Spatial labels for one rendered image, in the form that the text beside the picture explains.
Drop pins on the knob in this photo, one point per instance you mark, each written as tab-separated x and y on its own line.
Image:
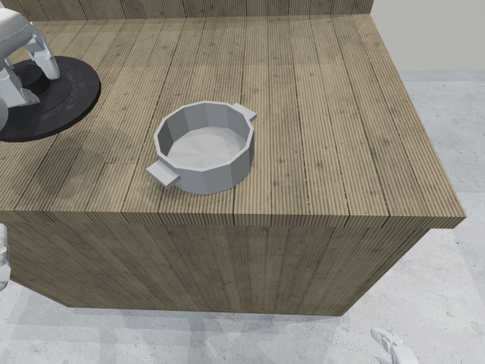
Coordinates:
33	78

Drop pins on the pot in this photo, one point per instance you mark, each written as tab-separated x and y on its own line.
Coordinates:
205	147

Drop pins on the lid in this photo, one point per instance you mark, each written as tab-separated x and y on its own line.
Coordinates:
67	101

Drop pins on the table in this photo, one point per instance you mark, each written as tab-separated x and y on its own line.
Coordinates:
344	180

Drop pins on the robot right hand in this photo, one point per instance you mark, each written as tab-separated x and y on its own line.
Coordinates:
394	346

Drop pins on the robot left hand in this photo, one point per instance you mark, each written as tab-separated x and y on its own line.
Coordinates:
15	32

